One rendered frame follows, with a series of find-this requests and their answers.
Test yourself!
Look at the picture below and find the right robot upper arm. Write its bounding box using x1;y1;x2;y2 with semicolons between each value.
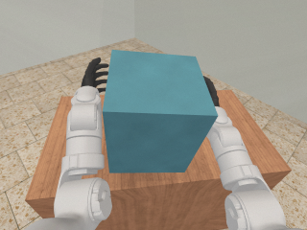
224;189;304;230

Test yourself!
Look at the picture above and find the right robot forearm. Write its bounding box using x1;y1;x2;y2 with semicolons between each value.
206;106;286;225

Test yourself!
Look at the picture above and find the robot left hand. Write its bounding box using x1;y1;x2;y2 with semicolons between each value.
81;57;109;93

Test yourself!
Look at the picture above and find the left robot forearm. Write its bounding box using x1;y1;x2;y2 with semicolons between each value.
54;85;105;214

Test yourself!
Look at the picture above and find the carton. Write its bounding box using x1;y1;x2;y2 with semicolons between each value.
102;50;219;173

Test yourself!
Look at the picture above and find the pedestal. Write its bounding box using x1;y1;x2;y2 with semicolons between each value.
25;89;292;230

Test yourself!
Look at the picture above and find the robot right hand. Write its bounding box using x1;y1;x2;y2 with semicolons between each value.
203;76;220;107

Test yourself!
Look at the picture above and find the left robot upper arm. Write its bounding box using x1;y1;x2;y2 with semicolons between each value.
24;177;112;230

